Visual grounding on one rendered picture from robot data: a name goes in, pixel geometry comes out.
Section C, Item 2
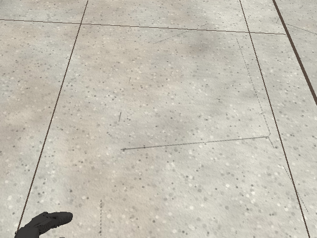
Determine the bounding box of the robot left hand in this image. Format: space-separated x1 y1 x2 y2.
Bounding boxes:
14 211 73 238

